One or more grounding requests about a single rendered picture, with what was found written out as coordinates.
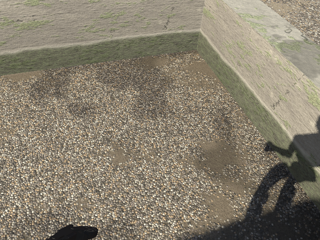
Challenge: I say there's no robot left hand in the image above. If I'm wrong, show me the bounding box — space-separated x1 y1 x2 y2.
45 224 98 240

